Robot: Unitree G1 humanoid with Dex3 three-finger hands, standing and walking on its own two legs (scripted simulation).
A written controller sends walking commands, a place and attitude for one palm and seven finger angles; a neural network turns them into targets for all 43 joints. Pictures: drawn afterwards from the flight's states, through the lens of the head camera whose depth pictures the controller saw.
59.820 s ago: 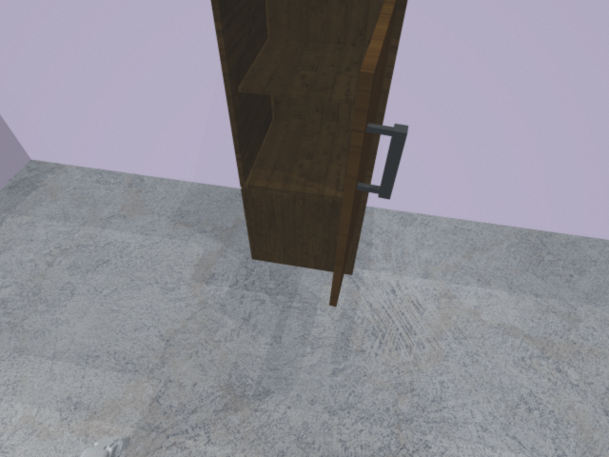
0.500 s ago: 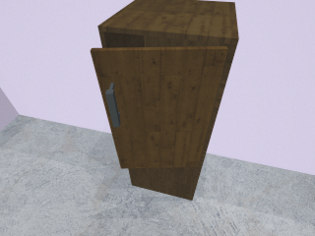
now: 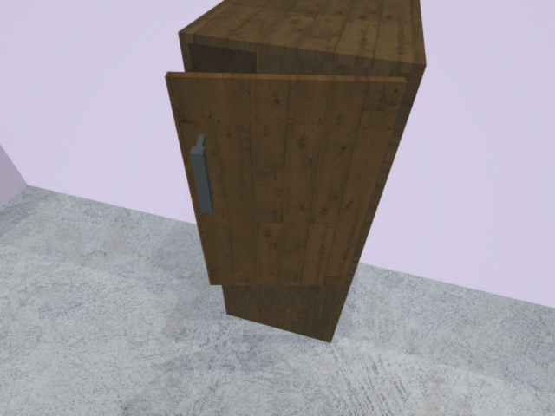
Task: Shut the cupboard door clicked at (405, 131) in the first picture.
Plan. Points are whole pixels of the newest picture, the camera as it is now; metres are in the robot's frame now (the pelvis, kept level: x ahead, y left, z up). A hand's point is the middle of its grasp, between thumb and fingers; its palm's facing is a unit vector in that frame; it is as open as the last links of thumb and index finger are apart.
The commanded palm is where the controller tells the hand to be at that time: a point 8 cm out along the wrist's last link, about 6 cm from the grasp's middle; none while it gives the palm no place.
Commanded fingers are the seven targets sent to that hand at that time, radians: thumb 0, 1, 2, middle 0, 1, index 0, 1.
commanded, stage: shuffle to correct the standing spot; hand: left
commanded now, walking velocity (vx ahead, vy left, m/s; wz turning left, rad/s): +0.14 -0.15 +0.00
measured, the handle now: (204, 174) +0.50 +0.16 +0.08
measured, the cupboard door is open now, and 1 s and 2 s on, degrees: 16 16 16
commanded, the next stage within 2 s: come to a stop and stand still in 0.22 s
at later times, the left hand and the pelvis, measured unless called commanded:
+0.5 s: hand out of the picture +0.01 +0.12 -0.19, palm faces +0.12 -0.99 -0.10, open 7.3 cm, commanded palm none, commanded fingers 0.00 0.90 0.90 -0.20 -0.30 -0.20 -0.30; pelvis +0.06 -0.01 -0.01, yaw +2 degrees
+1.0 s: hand out of the picture +0.03 +0.16 -0.17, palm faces +0.03 -0.98 -0.19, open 7.3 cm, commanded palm none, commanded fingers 0.00 0.90 0.90 -0.20 -0.30 -0.20 -0.30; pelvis +0.02 -0.01 +0.00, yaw +1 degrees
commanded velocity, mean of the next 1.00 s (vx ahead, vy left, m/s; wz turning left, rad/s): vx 0.00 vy -0.05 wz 0.00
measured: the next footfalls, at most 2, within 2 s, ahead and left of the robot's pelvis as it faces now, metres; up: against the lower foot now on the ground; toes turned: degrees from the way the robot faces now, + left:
none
